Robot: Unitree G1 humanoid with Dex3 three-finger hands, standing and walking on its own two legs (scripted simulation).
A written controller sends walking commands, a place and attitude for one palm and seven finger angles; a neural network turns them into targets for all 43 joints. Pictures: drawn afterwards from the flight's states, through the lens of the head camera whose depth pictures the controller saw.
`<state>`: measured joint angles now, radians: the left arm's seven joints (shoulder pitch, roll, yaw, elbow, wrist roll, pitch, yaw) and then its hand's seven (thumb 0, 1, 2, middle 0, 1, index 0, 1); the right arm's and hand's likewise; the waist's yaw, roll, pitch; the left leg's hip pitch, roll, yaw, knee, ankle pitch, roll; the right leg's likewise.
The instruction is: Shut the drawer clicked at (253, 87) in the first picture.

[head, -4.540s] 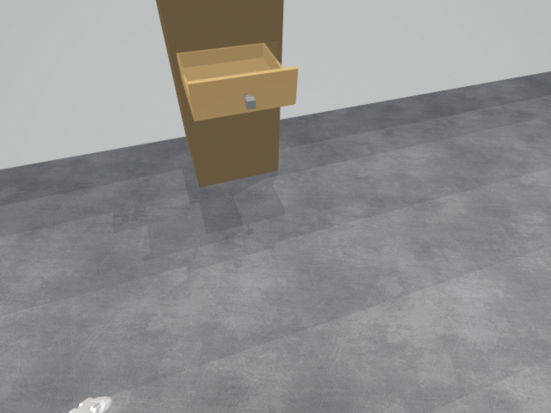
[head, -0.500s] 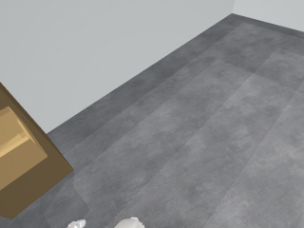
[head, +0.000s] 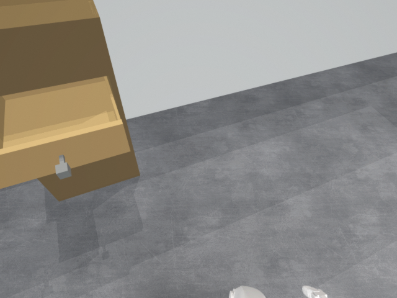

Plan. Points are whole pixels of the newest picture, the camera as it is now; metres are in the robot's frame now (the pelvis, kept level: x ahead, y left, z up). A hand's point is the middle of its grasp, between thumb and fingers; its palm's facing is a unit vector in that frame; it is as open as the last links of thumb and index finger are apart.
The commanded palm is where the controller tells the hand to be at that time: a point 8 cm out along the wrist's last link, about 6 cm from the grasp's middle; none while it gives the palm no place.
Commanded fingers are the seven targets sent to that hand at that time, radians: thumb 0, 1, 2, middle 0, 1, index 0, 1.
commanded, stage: turn to face it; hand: left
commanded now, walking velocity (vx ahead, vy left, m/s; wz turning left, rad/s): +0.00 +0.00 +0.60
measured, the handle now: (62, 166) +0.44 +0.42 -0.14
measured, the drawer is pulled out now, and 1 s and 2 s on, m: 0.24 0.24 0.24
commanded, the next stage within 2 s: take the last steps up to it in 0.64 s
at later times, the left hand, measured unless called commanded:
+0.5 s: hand out of the picture +0.01 +0.16 -0.13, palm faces +0.31 -0.91 -0.29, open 7.4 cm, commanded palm none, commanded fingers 0.00 0.90 0.90 -0.20 -0.30 -0.20 -0.30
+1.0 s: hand out of the picture -0.13 +0.20 -0.17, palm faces +0.45 -0.87 -0.19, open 7.4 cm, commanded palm none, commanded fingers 0.00 0.90 0.90 -0.20 -0.30 -0.20 -0.30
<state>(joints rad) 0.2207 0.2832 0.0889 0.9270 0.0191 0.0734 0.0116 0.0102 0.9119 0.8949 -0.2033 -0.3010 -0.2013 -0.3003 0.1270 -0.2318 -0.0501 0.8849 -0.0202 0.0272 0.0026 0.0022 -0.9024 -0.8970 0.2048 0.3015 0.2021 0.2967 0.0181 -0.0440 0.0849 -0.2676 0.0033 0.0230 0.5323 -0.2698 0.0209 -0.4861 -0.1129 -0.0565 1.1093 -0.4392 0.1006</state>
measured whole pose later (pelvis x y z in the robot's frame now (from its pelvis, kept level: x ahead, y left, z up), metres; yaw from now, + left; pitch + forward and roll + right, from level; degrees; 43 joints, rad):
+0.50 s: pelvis -0.01 -0.05 +0.01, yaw +18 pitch -2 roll +3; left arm 0.22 0.17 0.03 0.88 0.02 0.01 0.02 0.01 0.91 0.89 -0.21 -0.30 -0.21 -0.30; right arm 0.21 -0.27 -0.09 0.96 -0.02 0.09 0.02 0.01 -0.91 -0.90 0.20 0.30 0.20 0.30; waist -0.02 0.04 0.05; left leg -0.47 0.02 -0.01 1.11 -0.38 -0.07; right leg -0.20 -0.11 -0.17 0.49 -0.26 -0.02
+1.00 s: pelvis -0.05 +0.02 +0.01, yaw +24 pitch -1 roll -1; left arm 0.30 0.24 0.05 1.05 0.04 0.04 0.00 0.01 0.91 0.90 -0.20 -0.30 -0.20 -0.30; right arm 0.25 -0.16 -0.02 1.00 -0.01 -0.03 -0.03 0.00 -0.93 -0.90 0.21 0.30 0.21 0.30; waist 0.02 -0.04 0.00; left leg -0.11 -0.03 0.07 0.33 -0.21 0.08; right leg -0.45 -0.09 -0.03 1.05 -0.30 0.06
